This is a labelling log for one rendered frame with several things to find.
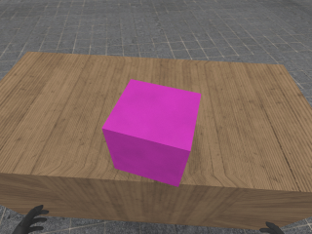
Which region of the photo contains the robot right hand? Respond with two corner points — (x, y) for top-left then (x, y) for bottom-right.
(259, 221), (285, 234)

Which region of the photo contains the pedestal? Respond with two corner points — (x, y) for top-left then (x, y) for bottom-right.
(0, 51), (312, 230)

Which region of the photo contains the carton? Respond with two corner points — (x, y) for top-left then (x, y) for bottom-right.
(102, 79), (201, 187)

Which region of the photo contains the robot left hand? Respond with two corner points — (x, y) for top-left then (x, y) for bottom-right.
(12, 205), (49, 234)

